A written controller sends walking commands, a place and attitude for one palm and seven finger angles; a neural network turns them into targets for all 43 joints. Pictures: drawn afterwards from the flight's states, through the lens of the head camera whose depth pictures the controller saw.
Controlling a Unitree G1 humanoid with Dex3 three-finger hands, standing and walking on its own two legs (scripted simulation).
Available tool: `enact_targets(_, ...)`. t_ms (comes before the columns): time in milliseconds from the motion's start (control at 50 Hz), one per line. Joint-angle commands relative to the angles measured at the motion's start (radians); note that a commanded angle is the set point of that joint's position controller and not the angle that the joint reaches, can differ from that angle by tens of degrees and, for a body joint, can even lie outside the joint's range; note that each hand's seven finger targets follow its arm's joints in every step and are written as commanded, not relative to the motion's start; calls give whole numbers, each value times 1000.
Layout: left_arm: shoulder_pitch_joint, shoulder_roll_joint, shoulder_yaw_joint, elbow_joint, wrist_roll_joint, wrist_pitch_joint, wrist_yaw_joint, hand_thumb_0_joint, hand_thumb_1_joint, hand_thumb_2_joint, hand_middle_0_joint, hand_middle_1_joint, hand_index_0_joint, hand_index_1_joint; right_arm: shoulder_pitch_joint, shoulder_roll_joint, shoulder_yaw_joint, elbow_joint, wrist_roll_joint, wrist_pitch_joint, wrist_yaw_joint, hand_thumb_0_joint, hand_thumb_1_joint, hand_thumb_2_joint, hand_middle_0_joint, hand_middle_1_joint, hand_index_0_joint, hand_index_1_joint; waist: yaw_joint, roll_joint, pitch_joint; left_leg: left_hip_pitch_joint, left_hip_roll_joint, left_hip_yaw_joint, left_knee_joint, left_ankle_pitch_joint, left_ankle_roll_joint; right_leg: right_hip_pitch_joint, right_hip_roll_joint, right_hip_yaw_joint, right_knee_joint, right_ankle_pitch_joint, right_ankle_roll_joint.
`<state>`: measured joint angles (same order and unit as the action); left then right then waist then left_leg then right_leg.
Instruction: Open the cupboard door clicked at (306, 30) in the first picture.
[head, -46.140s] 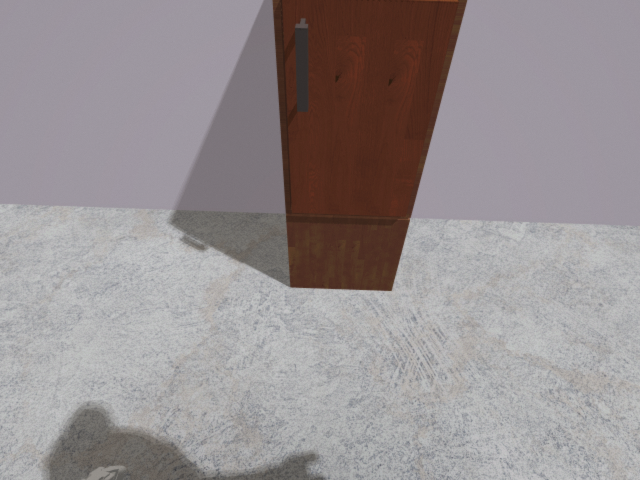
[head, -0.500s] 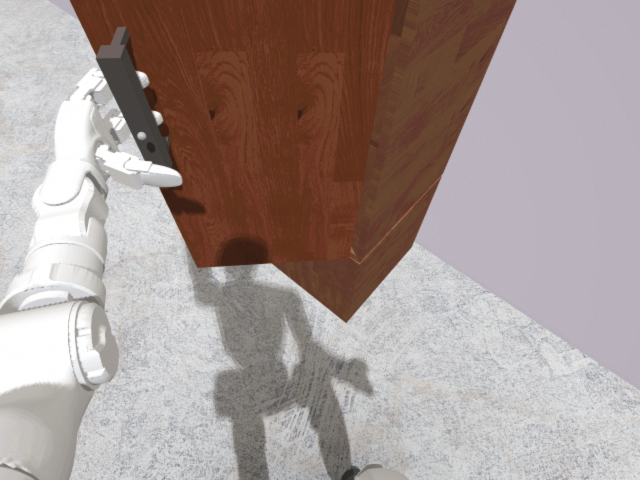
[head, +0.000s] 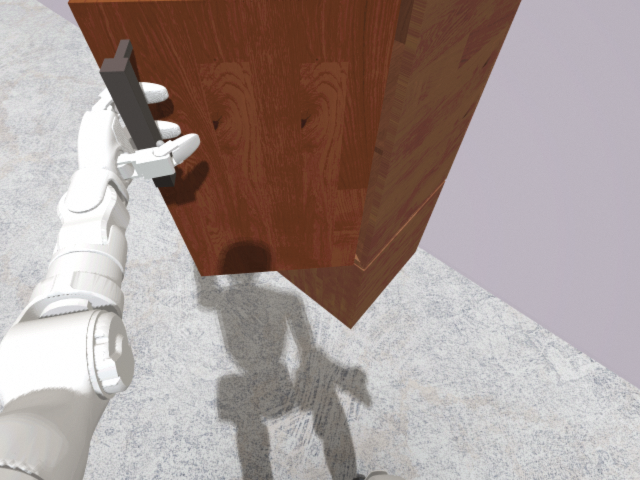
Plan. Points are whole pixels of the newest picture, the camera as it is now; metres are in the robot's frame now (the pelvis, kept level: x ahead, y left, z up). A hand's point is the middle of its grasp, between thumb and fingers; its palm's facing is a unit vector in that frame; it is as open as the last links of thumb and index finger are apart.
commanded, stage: close the thumb around the handle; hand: left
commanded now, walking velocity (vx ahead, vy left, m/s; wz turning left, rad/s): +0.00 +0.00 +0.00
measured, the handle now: (147, 119) +0.54 +0.19 +0.14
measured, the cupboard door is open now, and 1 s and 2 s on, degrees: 46 69 89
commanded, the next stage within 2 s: pull the door open along its arc in 0.28 s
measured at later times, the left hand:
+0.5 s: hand (159, 146) +0.49 +0.17 +0.14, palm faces +0.04 -1.00 -0.02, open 5.9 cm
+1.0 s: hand (188, 226) +0.36 +0.12 +0.14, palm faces +0.11 -0.99 +0.08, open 6.6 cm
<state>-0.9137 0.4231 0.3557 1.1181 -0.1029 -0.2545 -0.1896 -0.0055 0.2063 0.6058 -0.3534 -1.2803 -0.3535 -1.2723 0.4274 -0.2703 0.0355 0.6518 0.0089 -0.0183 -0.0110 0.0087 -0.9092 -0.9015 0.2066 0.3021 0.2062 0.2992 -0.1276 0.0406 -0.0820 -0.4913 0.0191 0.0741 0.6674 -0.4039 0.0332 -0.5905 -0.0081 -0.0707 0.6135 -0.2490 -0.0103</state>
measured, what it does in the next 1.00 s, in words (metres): stands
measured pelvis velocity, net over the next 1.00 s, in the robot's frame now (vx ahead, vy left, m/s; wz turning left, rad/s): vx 0.01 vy -0.01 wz -0.03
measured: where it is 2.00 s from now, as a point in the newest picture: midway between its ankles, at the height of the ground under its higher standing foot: outside the picture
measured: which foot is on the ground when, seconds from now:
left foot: down 0.00-1.00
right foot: down 0.00-1.00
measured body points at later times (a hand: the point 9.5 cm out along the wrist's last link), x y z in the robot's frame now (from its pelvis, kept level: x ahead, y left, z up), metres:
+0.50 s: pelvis +0.00 -0.01 +0.00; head +0.07 -0.01 +0.45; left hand +0.48 +0.22 +0.14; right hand +0.03 -0.28 -0.12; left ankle -0.05 +0.09 -0.72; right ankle +0.02 -0.12 -0.72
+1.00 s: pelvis +0.01 -0.01 +0.01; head +0.01 -0.03 +0.46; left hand +0.35 +0.17 +0.14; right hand +0.16 -0.24 -0.08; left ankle -0.05 +0.09 -0.72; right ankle +0.02 -0.12 -0.72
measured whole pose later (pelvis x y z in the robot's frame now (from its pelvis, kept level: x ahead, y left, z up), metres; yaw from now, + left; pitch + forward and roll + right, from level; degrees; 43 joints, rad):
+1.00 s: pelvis +0.01 -0.01 +0.01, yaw -2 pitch +5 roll +0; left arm -0.20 0.08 0.16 0.18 -0.18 -0.02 0.06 0.02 0.64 0.70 -0.33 -1.34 -0.32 -1.27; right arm 0.22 -0.23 0.02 0.57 0.04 0.00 0.00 0.01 -0.91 -0.90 0.20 0.30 0.20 0.30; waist -0.02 0.06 -0.08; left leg -0.23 0.02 0.10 0.51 -0.36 0.02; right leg -0.37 0.01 -0.04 0.52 -0.23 -0.02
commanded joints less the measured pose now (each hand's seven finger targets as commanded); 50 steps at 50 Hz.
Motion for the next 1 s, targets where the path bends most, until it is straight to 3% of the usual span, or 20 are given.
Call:
enact_targets(0, -484, 225, 8, -252, -6, -81, 2, 0, 732, 828, -388, -1332, -388, -1332, 110, -163, -66, -67, -4, -26, -12, 0, -900, -900, 200, 300, 200, 300, 7, 31, -396, 147, 4, -91, -63, 537, -22, 280, 31, 39, -2, 396, -17)
enact_targets(60, -487, 217, 0, -252, -6, -79, 0, 0, 900, 900, -400, -1350, -400, -1350, 102, -161, -66, -66, -2, -25, -14, 0, -900, -900, 200, 300, 200, 300, 6, 52, -395, 155, 2, -88, -63, 534, -22, 278, 30, 40, -6, 395, -17)
enact_targets(120, -500, 195, -20, -252, -9, -73, -4, 0, 900, 900, -400, -1350, -400, -1350, 100, -161, -66, -62, -1, -26, -15, 0, -900, -900, 200, 300, 200, 300, -4, 29, -387, 152, 2, -89, -68, 524, -21, 280, 31, 37, -8, 394, -16)
enact_targets(160, -502, 184, -25, -280, -16, -78, -6, 0, 900, 900, -400, -1350, -400, -1350, 100, -160, -69, -63, -2, -28, -16, 0, -900, -900, 200, 300, 200, 300, 0, 52, -421, 183, 3, -92, -62, 569, -23, 287, 31, 38, -8, 415, -16)
enact_targets(200, -480, 231, 12, -266, -17, -77, -6, 0, 900, 900, -400, -1350, -400, -1350, 98, -164, -67, -59, -1, -27, -17, 0, -900, -900, 200, 300, 200, 300, 7, 12, -415, 148, 0, -83, -64, 535, -16, 317, 30, 44, -8, 431, -16)
enact_targets(260, -482, 175, -37, -248, -16, -76, -10, 0, 900, 900, -400, -1350, -400, -1350, 87, -159, -64, -60, 2, -27, -16, 0, -900, -900, 200, 300, 200, 300, -3, 34, -372, 145, -3, -82, -67, 516, -14, 296, 28, 42, -13, 417, -17)
enact_targets(340, -510, 239, 3, -230, -7, -77, -9, 0, 900, 900, -400, -1350, -400, -1350, 90, -167, -64, -63, 1, -24, -23, 0, -900, -900, 200, 300, 200, 300, -7, 0, -371, 105, -10, -76, -74, 442, -2, 322, 25, 49, -12, 407, -17)
enact_targets(400, -497, 271, 22, -238, 1, -83, -17, 0, 900, 900, -400, -1350, -400, -1350, 87, -163, -62, -66, 1, -23, -25, 0, -900, -900, 200, 300, 200, 300, 8, 38, -409, 109, -14, -76, -71, 458, -5, 342, 22, 54, -5, 421, -18)
enact_targets(540, -286, 233, 25, -333, -46, -68, -45, 0, 900, 900, -400, -1350, -400, -1350, 50, -164, -67, -118, 11, -19, -20, 0, -900, -900, 200, 300, 200, 300, 56, -9, -447, 99, -8, -59, -83, 513, 0, 433, 21, 55, -2, 488, -23)
enact_targets(560, -237, 227, 32, -341, -54, -58, -48, 0, 900, 900, -400, -1350, -400, -1350, 37, -160, -66, -125, 15, -19, -18, 0, -900, -900, 200, 300, 200, 300, 67, 16, -430, 100, -8, -51, -86, 510, 0, 431, 20, 59, -8, 493, -23)
enact_targets(620, -141, 209, 30, -469, -71, -35, -51, 0, 900, 900, -400, -1350, -400, -1350, 8, -155, -70, -151, 21, -19, -14, 0, -900, -900, 200, 300, 200, 300, 91, 5, -426, 104, -5, -45, -104, 536, 1, 472, 16, 60, -15, 520, -24)
enact_targets(720, 113, 139, 18, -693, -107, 19, -38, 0, 900, 900, -400, -1350, -400, -1350, -59, -136, -70, -196, 31, -30, -6, 0, -900, -900, 200, 300, 200, 300, 138, -41, -403, 112, 0, -33, -141, 574, 4, 552, 5, 62, -28, 572, -27)
enact_targets(800, 332, 88, 13, -886, -122, 69, -18, 0, 900, 900, -400, -1350, -400, -1350, -134, -119, -62, -229, 38, -39, -3, 0, -900, -900, 200, 300, 200, 300, 171, -17, -351, 150, -1, -26, -170, 585, -4, 575, -3, 55, -44, 573, -30)
enact_targets(820, 397, 74, 11, -932, -123, 85, -10, 0, 900, 900, -400, -1350, -400, -1350, -153, -114, -61, -237, 39, -42, -3, 0, -900, -900, 200, 300, 200, 300, 179, -44, -343, 155, 0, -27, -179, 583, -8, 586, -3, 50, -47, 564, -30)
enact_targets(840, 439, 65, 121, -1020, -161, 109, 112, 0, 900, 900, -400, -1350, -400, -1350, -202, -88, -62, -247, 42, -42, 2, 0, -900, -900, 200, 300, 200, 300, 244, -25, -324, 167, -7, -30, -180, 558, -20, 561, 4, 36, -71, 504, -26)
enact_targets(860, 492, -40, 55, -1045, -157, 132, 185, 0, 900, 900, -400, -1350, -400, -1350, -236, -75, -52, -242, 37, -44, 7, 0, -900, -900, 200, 300, 200, 300, 225, -49, -264, 163, -8, -27, -199, 506, -28, 545, 6, 29, -88, 461, -23)
enact_targets(880, 510, -78, 29, -1083, -147, 144, 231, 0, 900, 900, -400, -1350, -400, -1350, -250, -74, -53, -234, 37, -46, 8, 0, -900, -900, 200, 300, 200, 300, 212, -68, -229, 163, -5, -32, -211, 473, -34, 527, 5, 22, -99, 419, -22)
enact_targets(940, 574, -110, -5, -1191, -89, 191, 353, 0, 900, 900, -400, -1350, -400, -1350, -292, -64, -54, -226, 22, -26, 2, 0, -900, -900, 200, 300, 200, 300, 212, -109, -206, 181, -5, -33, -221, 422, -28, 542, 1, 30, -115, 368, -19)
enact_targets(960, 566, -145, -43, -1243, -70, 210, 390, 0, 900, 900, -400, -1350, -400, -1350, -314, -52, -49, -229, 19, -21, 1, 0, -900, -900, 200, 300, 200, 300, 212, -74, -198, 192, -5, -33, -231, 410, -30, 542, -4, 35, -122, 354, -19)
enact_targets(980, 564, -166, -63, -1282, -51, 229, 429, 0, 900, 900, -400, -1350, -400, -1350, -325, -44, -48, -227, 14, -15, -1, 0, -900, -900, 200, 300, 200, 300, 209, -82, -205, 207, -5, -33, -231, 414, -30, 554, -5, 36, -124, 355, -19)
